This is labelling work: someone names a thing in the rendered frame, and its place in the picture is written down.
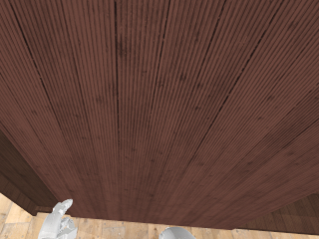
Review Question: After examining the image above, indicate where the wardrobe door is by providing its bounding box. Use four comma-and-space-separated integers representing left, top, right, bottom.
0, 0, 319, 230
0, 129, 59, 207

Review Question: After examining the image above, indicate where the left robot hand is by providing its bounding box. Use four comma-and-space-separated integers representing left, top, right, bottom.
38, 198, 78, 239

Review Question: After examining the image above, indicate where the robot right thigh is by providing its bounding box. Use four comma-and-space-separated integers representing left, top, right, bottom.
159, 226, 196, 239

